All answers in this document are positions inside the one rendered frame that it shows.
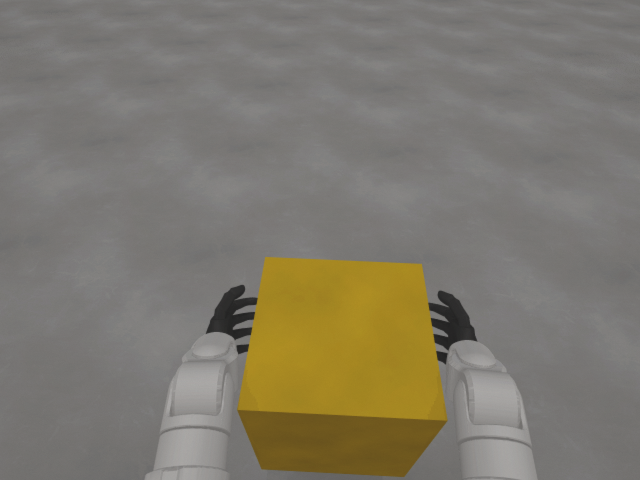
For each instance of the left robot hand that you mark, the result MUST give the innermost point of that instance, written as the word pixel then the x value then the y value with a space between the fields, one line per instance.
pixel 224 320

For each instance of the robot right forearm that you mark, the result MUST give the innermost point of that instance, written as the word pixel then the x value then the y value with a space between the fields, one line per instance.
pixel 491 426

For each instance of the robot left forearm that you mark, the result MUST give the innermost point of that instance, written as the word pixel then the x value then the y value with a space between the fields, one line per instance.
pixel 197 418

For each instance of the carton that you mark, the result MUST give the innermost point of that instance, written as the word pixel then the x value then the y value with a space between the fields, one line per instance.
pixel 341 374

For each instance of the right robot hand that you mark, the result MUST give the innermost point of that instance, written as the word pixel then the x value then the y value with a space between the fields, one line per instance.
pixel 458 328

